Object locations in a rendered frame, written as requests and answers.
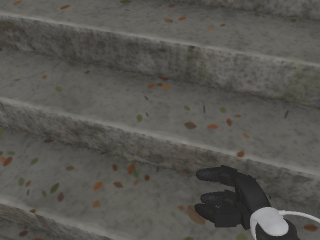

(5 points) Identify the right robot hand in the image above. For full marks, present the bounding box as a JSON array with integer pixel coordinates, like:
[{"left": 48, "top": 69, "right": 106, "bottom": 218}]
[{"left": 194, "top": 165, "right": 271, "bottom": 231}]

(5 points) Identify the robot right forearm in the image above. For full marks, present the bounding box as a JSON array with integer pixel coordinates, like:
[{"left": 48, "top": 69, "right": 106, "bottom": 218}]
[{"left": 250, "top": 207, "right": 300, "bottom": 240}]

